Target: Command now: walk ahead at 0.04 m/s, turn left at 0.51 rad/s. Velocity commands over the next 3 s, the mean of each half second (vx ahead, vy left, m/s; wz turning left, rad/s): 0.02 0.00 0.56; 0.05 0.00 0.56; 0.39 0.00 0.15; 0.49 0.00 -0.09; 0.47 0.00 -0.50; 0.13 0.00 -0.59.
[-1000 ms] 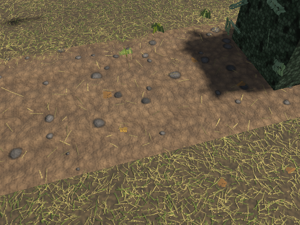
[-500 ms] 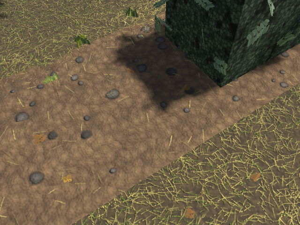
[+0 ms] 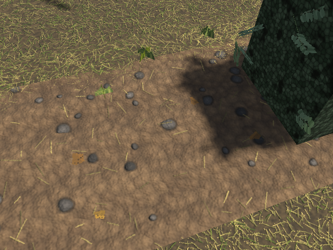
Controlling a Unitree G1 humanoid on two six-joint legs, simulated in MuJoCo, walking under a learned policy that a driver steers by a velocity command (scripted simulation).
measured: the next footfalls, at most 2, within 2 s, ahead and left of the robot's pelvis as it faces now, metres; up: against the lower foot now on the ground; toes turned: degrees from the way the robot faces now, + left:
right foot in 0.28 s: +0.11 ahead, -0.15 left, +0.00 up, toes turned +16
left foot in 0.72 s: +0.01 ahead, +0.10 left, +0.00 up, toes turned +28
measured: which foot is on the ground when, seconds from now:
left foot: down 0.00-0.30, up 0.32-0.70, down 0.72-1.00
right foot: up 0.00-0.26, down 0.28-0.72, up 0.74-1.00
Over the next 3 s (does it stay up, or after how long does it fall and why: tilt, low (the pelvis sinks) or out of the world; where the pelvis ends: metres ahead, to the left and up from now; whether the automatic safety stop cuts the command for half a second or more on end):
stays up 0.75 0.47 0.00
